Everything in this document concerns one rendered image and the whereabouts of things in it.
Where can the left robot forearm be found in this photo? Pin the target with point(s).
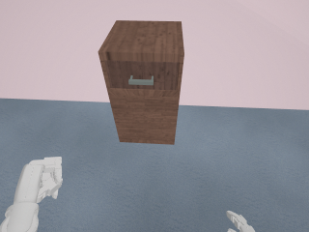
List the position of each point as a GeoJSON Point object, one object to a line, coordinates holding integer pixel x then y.
{"type": "Point", "coordinates": [21, 217]}

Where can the drawer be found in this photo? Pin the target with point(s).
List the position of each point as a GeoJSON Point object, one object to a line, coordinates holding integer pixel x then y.
{"type": "Point", "coordinates": [165, 74]}

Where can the robot left hand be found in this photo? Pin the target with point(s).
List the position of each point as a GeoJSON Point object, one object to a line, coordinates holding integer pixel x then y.
{"type": "Point", "coordinates": [45, 173]}

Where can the cabinet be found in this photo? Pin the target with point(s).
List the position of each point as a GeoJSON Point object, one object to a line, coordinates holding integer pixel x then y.
{"type": "Point", "coordinates": [144, 115]}

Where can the robot right hand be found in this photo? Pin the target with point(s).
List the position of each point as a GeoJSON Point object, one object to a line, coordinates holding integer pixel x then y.
{"type": "Point", "coordinates": [240, 222]}

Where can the handle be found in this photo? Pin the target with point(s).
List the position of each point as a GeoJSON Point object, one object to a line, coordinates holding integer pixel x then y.
{"type": "Point", "coordinates": [132, 81]}

